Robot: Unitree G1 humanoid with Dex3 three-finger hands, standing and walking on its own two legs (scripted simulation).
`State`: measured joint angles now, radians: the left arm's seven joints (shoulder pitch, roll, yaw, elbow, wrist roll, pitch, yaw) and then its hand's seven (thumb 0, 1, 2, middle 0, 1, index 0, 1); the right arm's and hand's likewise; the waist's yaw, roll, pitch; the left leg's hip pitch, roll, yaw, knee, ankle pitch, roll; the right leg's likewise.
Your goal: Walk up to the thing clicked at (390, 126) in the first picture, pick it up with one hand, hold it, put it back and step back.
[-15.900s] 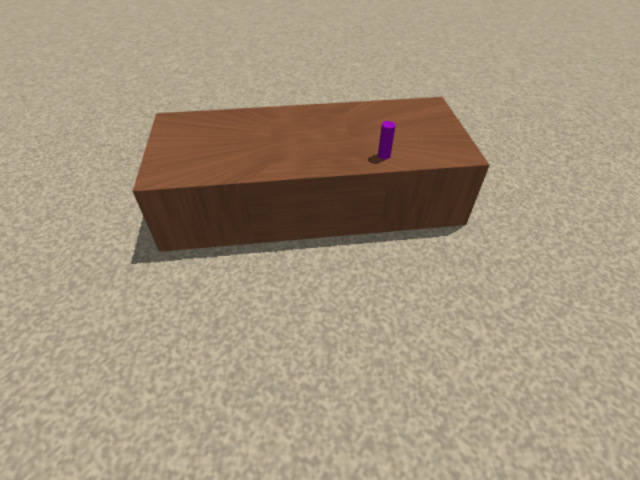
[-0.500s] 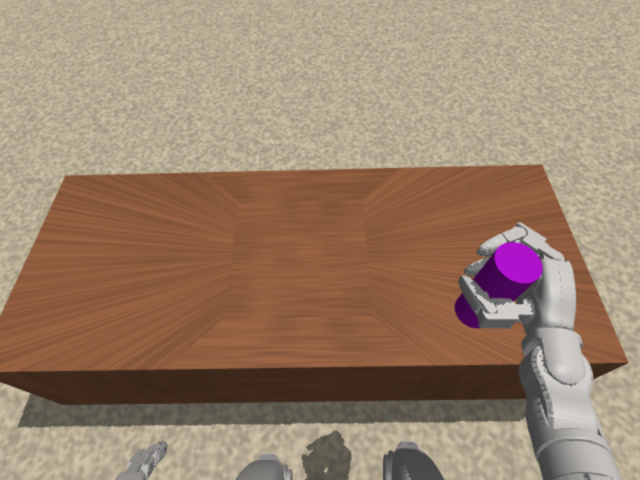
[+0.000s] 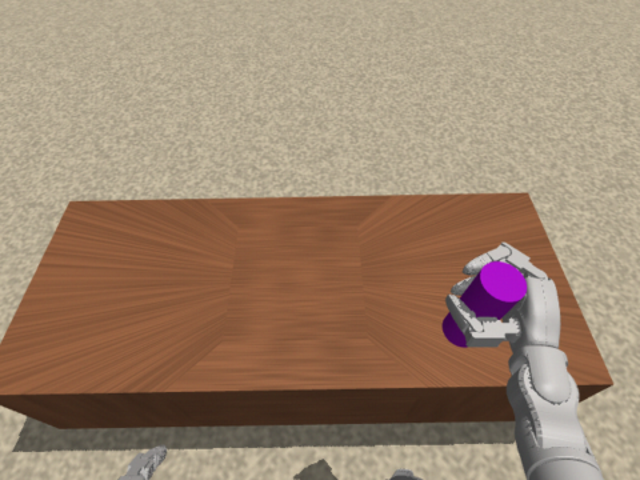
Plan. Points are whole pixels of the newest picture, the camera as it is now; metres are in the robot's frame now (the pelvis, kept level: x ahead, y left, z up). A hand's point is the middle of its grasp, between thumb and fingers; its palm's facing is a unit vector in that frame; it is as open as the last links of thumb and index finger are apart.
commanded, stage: lift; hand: right
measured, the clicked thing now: (479, 308) +0.34 -0.18 +0.02
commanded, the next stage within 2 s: hold in 0.12 s
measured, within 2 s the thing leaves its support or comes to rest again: neither
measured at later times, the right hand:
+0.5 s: hand (484, 301) +0.33 -0.17 +0.05, palm faces +0.13 +0.99 -0.01, open 7.3 cm
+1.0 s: hand (483, 305) +0.32 -0.16 +0.06, palm faces +0.12 +0.99 -0.01, open 7.3 cm
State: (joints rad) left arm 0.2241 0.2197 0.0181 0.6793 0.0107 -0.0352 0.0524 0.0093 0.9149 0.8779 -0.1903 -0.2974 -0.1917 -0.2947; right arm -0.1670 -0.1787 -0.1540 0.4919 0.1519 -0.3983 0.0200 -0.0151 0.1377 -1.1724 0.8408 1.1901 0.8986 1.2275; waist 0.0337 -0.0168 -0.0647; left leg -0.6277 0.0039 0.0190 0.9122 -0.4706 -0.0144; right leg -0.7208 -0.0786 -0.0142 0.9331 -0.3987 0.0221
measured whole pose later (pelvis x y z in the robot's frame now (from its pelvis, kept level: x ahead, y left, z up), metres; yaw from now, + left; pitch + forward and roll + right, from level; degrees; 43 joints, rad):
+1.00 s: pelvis +0.00 +0.00 +0.02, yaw +0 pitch +6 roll +1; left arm 0.22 0.21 0.01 0.68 0.01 -0.03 0.05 0.01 0.91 0.89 -0.20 -0.31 -0.20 -0.31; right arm -0.13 -0.16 -0.11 0.46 0.15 -0.37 0.00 -0.01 0.14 -1.18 0.84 1.19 0.90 1.22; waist 0.02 -0.01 -0.03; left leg -0.48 0.01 0.01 0.79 -0.42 -0.02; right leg -0.56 -0.07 -0.03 0.80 -0.34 0.02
